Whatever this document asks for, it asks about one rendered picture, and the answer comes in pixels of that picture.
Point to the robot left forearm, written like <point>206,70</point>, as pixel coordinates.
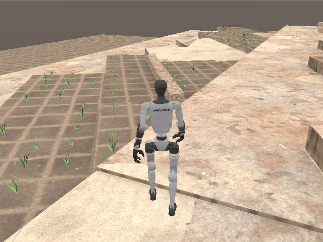
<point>138,139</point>

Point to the right robot thigh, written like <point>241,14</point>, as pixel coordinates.
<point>173,156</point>

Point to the robot right forearm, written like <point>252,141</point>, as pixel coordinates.
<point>182,130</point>

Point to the humanoid robot torso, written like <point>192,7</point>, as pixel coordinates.
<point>161,116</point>

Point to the robot right hand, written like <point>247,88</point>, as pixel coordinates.
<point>178,135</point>

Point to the robot left hand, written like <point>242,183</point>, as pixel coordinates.
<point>135,155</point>

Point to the robot right upper arm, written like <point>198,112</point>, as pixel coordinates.
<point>178,112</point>

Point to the robot left upper arm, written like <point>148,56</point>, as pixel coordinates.
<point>143,115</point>

